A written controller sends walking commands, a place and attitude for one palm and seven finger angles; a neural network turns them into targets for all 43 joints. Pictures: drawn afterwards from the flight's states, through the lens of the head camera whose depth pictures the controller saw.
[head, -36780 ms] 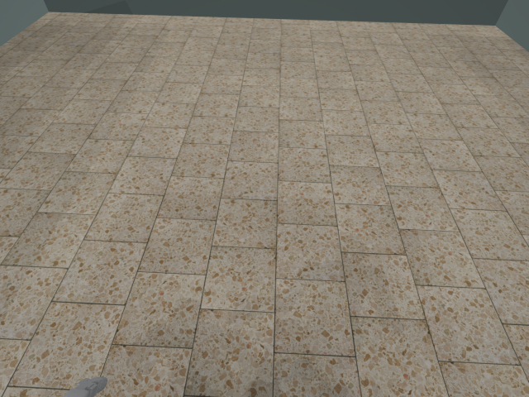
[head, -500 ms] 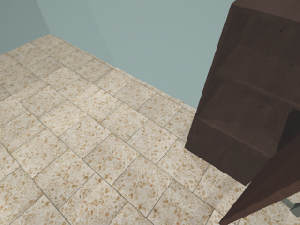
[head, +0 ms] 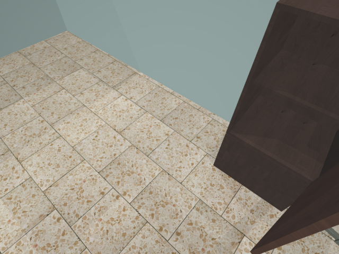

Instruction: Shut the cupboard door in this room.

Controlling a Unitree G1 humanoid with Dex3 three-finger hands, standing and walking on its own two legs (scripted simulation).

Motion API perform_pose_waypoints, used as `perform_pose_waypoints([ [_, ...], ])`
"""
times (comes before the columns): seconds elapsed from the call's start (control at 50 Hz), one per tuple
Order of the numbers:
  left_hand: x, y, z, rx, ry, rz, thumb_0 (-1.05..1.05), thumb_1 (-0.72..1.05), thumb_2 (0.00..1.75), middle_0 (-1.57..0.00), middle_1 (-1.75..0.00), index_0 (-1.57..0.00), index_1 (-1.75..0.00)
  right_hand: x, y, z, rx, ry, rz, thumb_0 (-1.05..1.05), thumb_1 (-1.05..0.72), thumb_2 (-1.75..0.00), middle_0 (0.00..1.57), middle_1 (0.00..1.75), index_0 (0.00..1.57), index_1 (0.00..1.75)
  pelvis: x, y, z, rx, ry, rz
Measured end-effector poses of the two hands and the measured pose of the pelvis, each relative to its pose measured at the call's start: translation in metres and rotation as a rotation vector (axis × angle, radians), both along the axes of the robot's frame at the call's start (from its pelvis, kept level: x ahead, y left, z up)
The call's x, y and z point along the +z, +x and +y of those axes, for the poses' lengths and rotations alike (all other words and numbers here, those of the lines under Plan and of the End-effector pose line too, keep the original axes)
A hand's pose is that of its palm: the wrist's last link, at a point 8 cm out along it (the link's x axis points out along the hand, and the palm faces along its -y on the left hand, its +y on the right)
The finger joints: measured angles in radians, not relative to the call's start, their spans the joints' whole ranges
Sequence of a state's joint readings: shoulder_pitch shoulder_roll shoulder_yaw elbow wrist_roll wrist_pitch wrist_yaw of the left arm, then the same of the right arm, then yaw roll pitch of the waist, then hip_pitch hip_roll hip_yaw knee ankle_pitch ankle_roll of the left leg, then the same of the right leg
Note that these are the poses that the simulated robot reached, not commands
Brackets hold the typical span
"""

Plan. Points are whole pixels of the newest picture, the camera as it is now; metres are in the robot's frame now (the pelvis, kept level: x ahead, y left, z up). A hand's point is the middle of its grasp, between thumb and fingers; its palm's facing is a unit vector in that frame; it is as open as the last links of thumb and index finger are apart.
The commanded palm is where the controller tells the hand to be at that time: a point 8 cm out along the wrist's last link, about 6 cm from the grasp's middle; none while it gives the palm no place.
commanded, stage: turn or walk to find it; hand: left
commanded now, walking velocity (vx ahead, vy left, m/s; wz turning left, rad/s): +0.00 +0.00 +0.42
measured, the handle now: out of the picture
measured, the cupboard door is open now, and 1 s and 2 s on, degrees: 77 77 77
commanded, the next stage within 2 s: stand and wait in 0.24 s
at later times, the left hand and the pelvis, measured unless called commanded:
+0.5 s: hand out of the picture +0.04 +0.18 -0.16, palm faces +0.16 -0.95 -0.28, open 7.4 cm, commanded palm none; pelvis -0.02 -0.03 +0.00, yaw +9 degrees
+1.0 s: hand out of the picture -0.10 +0.13 -0.18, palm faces +0.38 -0.90 -0.21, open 7.4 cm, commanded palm none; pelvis -0.02 -0.04 +0.00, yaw +19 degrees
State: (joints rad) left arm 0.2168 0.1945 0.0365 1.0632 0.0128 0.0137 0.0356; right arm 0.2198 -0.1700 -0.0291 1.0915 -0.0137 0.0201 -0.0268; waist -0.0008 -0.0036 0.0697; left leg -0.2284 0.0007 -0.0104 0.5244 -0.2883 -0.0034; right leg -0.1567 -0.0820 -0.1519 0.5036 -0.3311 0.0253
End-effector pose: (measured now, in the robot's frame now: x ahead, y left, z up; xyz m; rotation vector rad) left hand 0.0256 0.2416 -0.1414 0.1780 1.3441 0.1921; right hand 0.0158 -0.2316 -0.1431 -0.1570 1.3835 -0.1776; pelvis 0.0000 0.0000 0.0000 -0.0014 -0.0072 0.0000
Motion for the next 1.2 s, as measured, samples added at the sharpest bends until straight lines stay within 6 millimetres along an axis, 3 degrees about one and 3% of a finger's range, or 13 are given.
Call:
perform_pose_waypoints([
  [0.2, -0.015, -0.021, 0.025, 0.063, 0.005, 0.004, 0.01, 0.90, 0.90, -0.20, -0.29, -0.20, -0.30, 0.001, 0.020, 0.003, 0.073, -0.040, -0.050, 0.01, -0.91, -0.90, 0.20, 0.30, 0.20, 0.30, -0.011, -0.013, 0.013, 0.058, -0.004, 0.003],
  [0.34, 0.008, -0.006, 0.023, 0.081, 0.025, -0.074, 0.01, 0.91, 0.90, -0.20, -0.29, -0.20, -0.30, 0.013, 0.020, -0.007, 0.137, -0.047, -0.033, 0.01, -0.90, -0.90, 0.20, 0.30, 0.20, 0.30, 0.004, -0.024, 0.002, 0.126, -0.020, 0.032],
  [0.5, 0.017, -0.002, -0.014, 0.091, 0.059, -0.153, 0.01, 0.91, 0.90, -0.20, -0.29, -0.20, -0.30, -0.004, 0.027, -0.041, 0.155, -0.007, -0.053, 0.01, -0.90, -0.90, 0.20, 0.30, 0.20, 0.30, -0.002, -0.022, -0.035, 0.158, 0.025, 0.014],
  [0.64, 0.024, -0.038, -0.060, 0.138, 0.031, -0.075, 0.01, 0.90, 0.90, -0.20, -0.29, -0.20, -0.30, -0.004, 0.041, -0.060, 0.166, 0.031, -0.058, 0.01, -0.91, -0.90, 0.20, 0.30, 0.20, 0.30, 0.007, -0.014, -0.057, 0.170, 0.045, -0.009],
  [0.76, 0.021, -0.071, -0.078, 0.208, 0.005, 0.003, 0.01, 0.91, 0.90, -0.20, -0.29, -0.20, -0.30, -0.001, 0.046, -0.065, 0.200, 0.021, -0.009, 0.01, -0.91, -0.90, 0.20, 0.30, 0.20, 0.30, 0.009, -0.010, -0.063, 0.206, 0.036, 0.002],
  [0.9, 0.009, -0.116, -0.081, 0.318, -0.027, 0.075, 0.01, 0.91, 0.90, -0.20, -0.29, -0.20, -0.30, 0.005, 0.070, -0.047, 0.298, -0.006, 0.018, 0.01, -0.91, -0.90, 0.20, 0.30, 0.20, 0.30, 0.007, -0.012, -0.056, 0.273, 0.020, 0.016],
  [1.02, -0.011, -0.149, -0.063, 0.397, -0.054, 0.115, 0.01, 0.90, 0.90, -0.20, -0.29, -0.20, -0.30, 0.010, 0.107, -0.012, 0.389, -0.029, -0.090, 0.01, -0.91, -0.90, 0.20, 0.30, 0.20, 0.30, -0.004, -0.018, -0.035, 0.332, 0.005, 0.009],
  [1.1, -0.010, -0.149, -0.046, 0.410, -0.047, 0.106, 0.01, 0.91, 0.90, -0.20, -0.29, -0.20, -0.30, 0.020, 0.120, 0.008, 0.419, -0.028, -0.147, 0.01, -0.91, -0.90, 0.20, 0.30, 0.20, 0.30, 0.001, -0.020, -0.027, 0.347, -0.003, 0.000],
  [1.2, 0.000, -0.127, -0.027, 0.414, -0.018, 0.020, 0.01, 0.91, 0.90, -0.20, -0.29, -0.20, -0.30, 0.025, 0.126, 0.019, 0.452, -0.017, -0.162, 0.01, -0.90, -0.90, 0.20, 0.30, 0.20, 0.30, 0.007, -0.022, -0.024, 0.380, -0.018, 0.003],
])
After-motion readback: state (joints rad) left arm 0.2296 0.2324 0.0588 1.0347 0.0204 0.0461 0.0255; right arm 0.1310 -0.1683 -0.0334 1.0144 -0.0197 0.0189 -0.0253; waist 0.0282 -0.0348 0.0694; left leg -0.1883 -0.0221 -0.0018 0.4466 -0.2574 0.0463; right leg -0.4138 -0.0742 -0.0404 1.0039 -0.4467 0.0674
